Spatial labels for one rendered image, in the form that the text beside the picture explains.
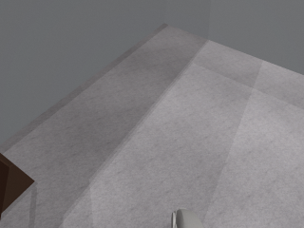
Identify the robot right thigh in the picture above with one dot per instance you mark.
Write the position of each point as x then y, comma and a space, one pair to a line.
184, 218

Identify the cupboard door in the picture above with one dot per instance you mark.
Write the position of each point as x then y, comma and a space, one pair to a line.
4, 173

